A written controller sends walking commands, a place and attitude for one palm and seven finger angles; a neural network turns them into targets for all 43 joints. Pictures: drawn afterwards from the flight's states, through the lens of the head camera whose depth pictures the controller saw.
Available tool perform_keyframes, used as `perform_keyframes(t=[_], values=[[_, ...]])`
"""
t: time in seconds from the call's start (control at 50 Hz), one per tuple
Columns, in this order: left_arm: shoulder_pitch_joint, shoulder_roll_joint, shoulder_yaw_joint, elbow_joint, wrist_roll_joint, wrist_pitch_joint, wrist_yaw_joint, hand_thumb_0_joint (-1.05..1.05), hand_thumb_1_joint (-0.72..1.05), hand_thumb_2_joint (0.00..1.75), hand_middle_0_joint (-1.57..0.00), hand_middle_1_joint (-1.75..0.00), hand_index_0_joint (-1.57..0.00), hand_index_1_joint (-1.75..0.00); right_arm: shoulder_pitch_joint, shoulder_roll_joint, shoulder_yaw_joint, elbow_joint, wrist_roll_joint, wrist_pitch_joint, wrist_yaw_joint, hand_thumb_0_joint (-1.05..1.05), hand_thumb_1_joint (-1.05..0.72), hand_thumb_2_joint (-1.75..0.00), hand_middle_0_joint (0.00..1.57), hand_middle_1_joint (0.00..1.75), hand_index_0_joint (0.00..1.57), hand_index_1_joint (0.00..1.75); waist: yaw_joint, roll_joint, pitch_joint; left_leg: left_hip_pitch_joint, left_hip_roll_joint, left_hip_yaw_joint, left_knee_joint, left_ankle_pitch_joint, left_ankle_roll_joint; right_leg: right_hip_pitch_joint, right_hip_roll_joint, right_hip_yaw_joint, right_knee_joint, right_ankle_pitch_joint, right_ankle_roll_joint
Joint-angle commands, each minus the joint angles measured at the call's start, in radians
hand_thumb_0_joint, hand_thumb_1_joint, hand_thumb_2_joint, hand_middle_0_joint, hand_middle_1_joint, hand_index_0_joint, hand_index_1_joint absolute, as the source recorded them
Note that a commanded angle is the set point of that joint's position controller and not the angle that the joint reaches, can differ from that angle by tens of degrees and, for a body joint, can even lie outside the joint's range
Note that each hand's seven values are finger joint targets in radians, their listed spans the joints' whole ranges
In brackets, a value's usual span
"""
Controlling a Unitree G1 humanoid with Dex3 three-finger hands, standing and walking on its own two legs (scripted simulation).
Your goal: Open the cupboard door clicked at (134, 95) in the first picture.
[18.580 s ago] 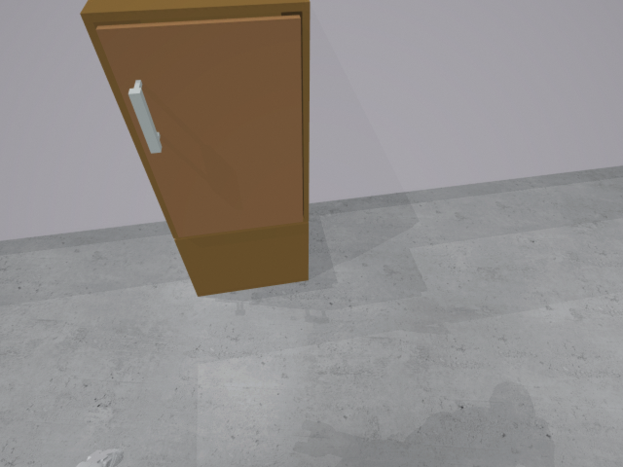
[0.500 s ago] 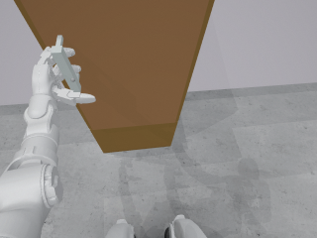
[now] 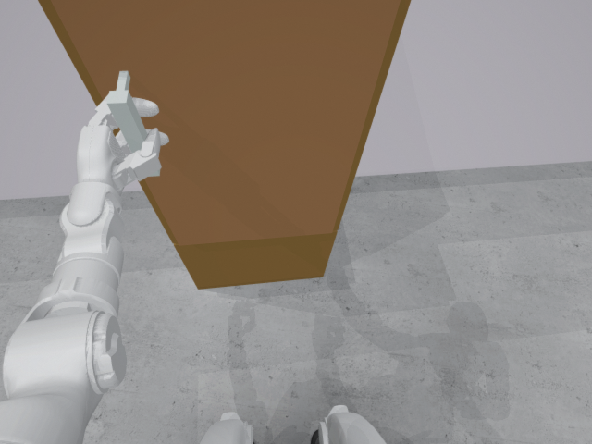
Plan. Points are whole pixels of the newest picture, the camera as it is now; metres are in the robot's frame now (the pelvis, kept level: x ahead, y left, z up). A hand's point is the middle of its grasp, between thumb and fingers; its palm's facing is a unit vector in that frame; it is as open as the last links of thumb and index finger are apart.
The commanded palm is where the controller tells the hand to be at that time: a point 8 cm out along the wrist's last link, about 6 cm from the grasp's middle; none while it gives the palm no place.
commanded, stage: close the thumb around the handle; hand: left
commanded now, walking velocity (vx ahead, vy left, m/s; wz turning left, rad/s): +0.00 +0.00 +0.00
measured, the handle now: (139, 127) +0.53 +0.20 +0.08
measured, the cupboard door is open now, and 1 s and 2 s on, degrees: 0 40 41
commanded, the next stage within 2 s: pull the door open along its arc in 0.06 s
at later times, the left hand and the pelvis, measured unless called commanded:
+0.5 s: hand (156, 182) +0.44 +0.16 +0.08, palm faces +0.04 -1.00 -0.01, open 5.9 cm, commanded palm +0.37 +0.20 +0.08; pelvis +0.01 +0.00 +0.01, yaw -1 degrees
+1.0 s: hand (247, 292) +0.28 +0.05 +0.09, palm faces +0.31 -0.95 -0.03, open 6.2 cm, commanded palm +0.20 +0.09 +0.08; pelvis +0.02 -0.03 +0.02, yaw +2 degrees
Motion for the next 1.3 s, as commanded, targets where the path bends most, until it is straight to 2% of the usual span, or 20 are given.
perform_keyframes(t=[0.0,0.14,0.26,0.4,0.48,0.54,0.56,0.58,0.6,0.7,0.78,0.84,0.86,0.92,1.0,1.1,1.16,1.18,1.22,1.28], values=[[-0.456,0.254,0.061,-0.209,-0.015,-0.068,0.036,0.0,0.9,0.9,-0.4,-1.35,-0.4,-1.35,0.143,-0.17,-0.064,-0.054,-0.002,-0.018,-0.011,0.0,-0.9,-0.9,0.2,0.3,0.2,0.3,-0.009,0.053,-0.429,0.28,-0.021,-0.052,-0.09,0.392,-0.001,0.196,0.022,0.029,-0.072,0.371,-0.003],[-0.49,0.222,0.02,-0.179,0.011,-0.069,0.051,0.0,0.9,0.9,-0.4,-1.35,-0.4,-1.35,0.137,-0.168,-0.061,-0.052,-0.004,-0.019,-0.009,0.0,-0.9,-0.9,0.2,0.3,0.2,0.3,-0.028,0.051,-0.405,0.269,-0.021,-0.057,-0.091,0.333,-0.001,0.157,0.02,0.027,-0.078,0.314,-0.001],[-0.339,0.178,0.007,-0.279,-0.012,-0.075,0.041,0.0,0.9,0.9,-0.4,-1.35,-0.4,-1.35,0.123,-0.165,-0.071,-0.084,0.001,-0.018,0.001,0.0,-0.9,-0.9,0.2,0.3,0.2,0.3,0.018,0.046,-0.482,0.31,-0.022,-0.045,-0.101,0.399,-0.004,0.232,0.024,0.026,-0.077,0.379,-0.005],[-0.009,0.098,-0.022,-0.504,-0.059,-0.051,0.044,0.0,0.9,0.9,-0.4,-1.35,-0.4,-1.35,0.075,-0.151,-0.078,-0.141,0.019,-0.025,0.012,0.0,-0.9,-0.9,0.2,0.3,0.2,0.3,0.075,0.026,-0.465,0.326,-0.023,-0.022,-0.137,0.471,0.001,0.347,0.026,0.026,-0.096,0.473,-0.01],[0.221,-0.013,-0.096,-0.703,-0.085,-0.031,0.055,0.0,0.9,0.9,-0.4,-1.35,-0.4,-1.35,0.019,-0.13,-0.082,-0.173,0.03,-0.044,0.023,0.0,-0.9,-0.9,0.2,0.3,0.2,0.3,0.097,0.015,-0.402,0.34,-0.022,-0.007,-0.167,0.477,0.0,0.379,0.02,0.021,-0.118,0.489,-0.006],[0.355,-0.095,-0.178,-0.846,-0.085,-0.011,0.077,0.0,0.9,0.9,-0.4,-1.35,-0.4,-1.35,-0.016,-0.117,-0.082,-0.189,0.033,-0.058,0.024,0.0,-0.9,-0.9,0.2,0.3,0.2,0.3,0.094,0.002,-0.353,0.374,-0.014,-0.011,-0.18,0.502,-0.003,0.368,0.015,0.009,-0.123,0.482,-0.002],[0.349,-0.146,-0.07,-0.92,-0.15,0.004,0.221,0.0,0.9,0.9,-0.4,-1.35,-0.4,-1.35,-0.064,-0.088,-0.08,-0.193,0.022,-0.069,0.026,0.0,-0.9,-0.9,0.2,0.3,0.2,0.3,0.166,0.001,-0.327,0.339,-0.018,-0.011,-0.196,0.486,-0.017,0.373,0.013,-0.01,-0.134,0.436,-0.001],[0.407,-0.231,-0.171,-0.953,-0.113,0.021,0.295,0.0,0.9,0.9,-0.4,-1.35,-0.4,-1.35,-0.079,-0.087,-0.075,-0.196,0.013,-0.081,0.034,0.0,-0.9,-0.9,0.2,0.3,0.2,0.3,0.137,0.005,-0.305,0.35,-0.02,-0.01,-0.196,0.448,-0.021,0.362,0.014,-0.014,-0.132,0.409,0.001],[0.445,-0.254,-0.19,-0.975,-0.087,0.033,0.359,0.0,0.9,0.9,-0.4,-1.35,-0.4,-1.35,-0.085,-0.085,-0.074,-0.193,0.006,-0.09,0.039,0.0,-0.9,-0.9,0.2,0.3,0.2,0.3,0.132,-0.029,-0.275,0.341,-0.018,-0.017,-0.195,0.434,-0.02,0.354,0.011,-0.021,-0.134,0.392,-0.001],[0.62,-0.387,-0.326,-1.152,0.073,0.072,0.619,0.0,0.9,0.9,-0.4,-1.35,-0.4,-1.35,-0.14,-0.06,-0.075,-0.205,-0.039,-0.096,0.055,0.0,-0.9,-0.9,0.2,0.3,0.2,0.3,0.144,-0.051,-0.301,0.357,-0.019,-0.023,-0.185,0.437,-0.024,0.378,-0.007,-0.015,-0.111,0.39,-0.006],[0.758,-0.482,-0.441,-1.246,0.199,0.158,0.776,0.0,0.9,0.9,-0.4,-1.35,-0.4,-1.35,-0.195,-0.029,-0.068,-0.225,-0.06,-0.072,0.054,0.0,-0.9,-0.9,0.2,0.3,0.2,0.3,0.149,-0.062,-0.283,0.342,-0.025,-0.019,-0.177,0.404,-0.025,0.403,-0.018,-0.007,-0.115,0.396,-0.013],[0.831,-0.535,-0.535,-1.306,0.248,0.209,0.788,0.0,0.9,0.9,-0.4,-1.35,-0.4,-1.35,-0.224,-0.013,-0.06,-0.245,-0.065,-0.054,0.035,0.0,-0.9,-0.9,0.2,0.3,0.2,0.3,0.131,-0.101,-0.254,0.354,-0.028,-0.023,-0.179,0.366,-0.02,0.415,-0.022,-0.001,-0.142,0.391,-0.015],[0.88,-0.56,-0.56,-1.336,0.238,0.221,0.784,0.0,0.9,0.9,-0.4,-1.35,-0.4,-1.35,-0.242,-0.004,-0.057,-0.252,-0.061,-0.05,0.032,0.0,-0.9,-0.9,0.2,0.3,0.2,0.3,0.139,-0.071,-0.255,0.365,-0.032,-0.018,-0.181,0.364,-0.021,0.433,-0.022,0.001,-0.152,0.403,-0.016],[1.046,-0.59,-0.585,-1.386,0.178,0.253,0.752,0.0,0.9,0.9,-0.4,-1.35,-0.4,-1.35,-0.288,0.008,-0.041,-0.262,-0.047,-0.041,0.028,0.0,-0.9,-0.9,0.2,0.3,0.2,0.3,0.154,-0.106,-0.218,0.368,-0.038,-0.023,-0.192,0.345,-0.022,0.485,-0.029,0.008,-0.183,0.45,-0.011],[1.263,-0.603,-0.612,-1.483,0.157,0.285,0.715,0.0,0.9,0.9,-0.4,-1.35,-0.4,-1.35,-0.321,0.021,-0.026,-0.273,-0.04,-0.034,0.045,0.0,-0.9,-0.9,0.2,0.3,0.2,0.3,0.173,-0.076,-0.175,0.368,-0.044,-0.023,-0.182,0.349,-0.026,0.518,-0.039,0.015,-0.199,0.534,-0.008],[1.124,-0.633,-0.678,-1.504,0.18,0.304,0.718,0.0,0.9,0.9,-0.4,-1.35,-0.4,-1.35,-0.316,0.014,-0.024,-0.279,-0.044,-0.047,0.046,0.0,-0.9,-0.9,0.2,0.3,0.2,0.3,0.118,-0.08,-0.133,0.365,-0.053,-0.036,-0.153,0.299,-0.023,0.464,-0.062,0.048,-0.216,0.54,0.011],[1.021,-0.593,-0.612,-1.41,0.179,0.289,0.741,0.0,0.9,0.9,-0.4,-1.35,-0.4,-1.35,-0.307,0.01,-0.025,-0.258,-0.055,-0.064,0.028,0.0,-0.9,-0.9,0.2,0.3,0.2,0.3,0.116,-0.13,-0.122,0.32,-0.066,-0.044,-0.138,0.234,-0.025,0.436,-0.082,0.088,-0.24,0.495,0.033],[0.905,-0.561,-0.578,-1.392,0.179,0.273,0.757,0.0,0.9,0.9,-0.4,-1.35,-0.4,-1.35,-0.304,0.007,-0.027,-0.241,-0.058,-0.07,0.018,0.0,-0.9,-0.9,0.2,0.3,0.2,0.3,0.102,-0.158,-0.122,0.3,-0.069,-0.049,-0.128,0.212,-0.024,0.419,-0.091,0.108,-0.245,0.465,0.039],[0.923,-0.573,-0.568,-1.371,0.182,0.254,0.772,0.0,0.76,0.84,-0.39,-1.34,-0.39,-1.34,-0.312,0.012,-0.037,-0.234,-0.063,-0.086,0.012,0.0,-0.9,-0.9,0.2,0.3,0.2,0.3,0.127,-0.133,-0.159,0.303,-0.072,-0.048,-0.124,0.211,-0.027,0.438,-0.1,0.132,-0.259,0.441,0.036],[0.928,-0.582,-0.587,-1.356,0.187,0.224,0.757,0.0,0.55,0.75,-0.38,-1.31,-0.38,-1.31,-0.282,0.008,-0.045,-0.227,-0.061,-0.1,0.01,0.0,-0.9,-0.9,0.2,0.3,0.2,0.3,0.122,-0.149,-0.201,0.293,-0.071,-0.053,-0.132,0.226,-0.026,0.479,-0.111,0.146,-0.248,0.498,0.043]])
